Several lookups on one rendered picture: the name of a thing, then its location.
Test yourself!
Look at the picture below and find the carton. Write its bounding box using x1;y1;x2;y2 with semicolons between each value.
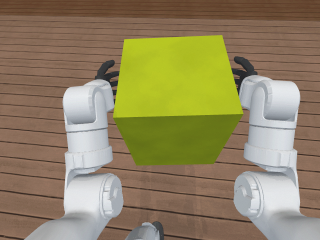
113;35;244;166

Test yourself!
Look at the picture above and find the robot left forearm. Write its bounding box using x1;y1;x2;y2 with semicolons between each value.
62;79;115;211

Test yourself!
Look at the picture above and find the left robot thigh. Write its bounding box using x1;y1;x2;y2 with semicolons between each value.
125;225;160;240

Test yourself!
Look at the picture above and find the right robot hand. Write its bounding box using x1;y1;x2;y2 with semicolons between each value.
231;56;258;96

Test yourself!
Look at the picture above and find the left robot hand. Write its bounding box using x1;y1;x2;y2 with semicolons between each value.
95;60;120;104

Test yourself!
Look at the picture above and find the robot right forearm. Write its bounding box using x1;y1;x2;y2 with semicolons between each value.
239;75;301;206

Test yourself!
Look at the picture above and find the robot right upper arm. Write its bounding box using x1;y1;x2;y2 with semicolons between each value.
233;171;320;240

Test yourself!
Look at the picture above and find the robot left shin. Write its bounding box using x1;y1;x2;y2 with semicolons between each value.
142;222;156;229

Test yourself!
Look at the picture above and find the robot left upper arm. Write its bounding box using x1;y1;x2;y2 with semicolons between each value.
24;173;124;240

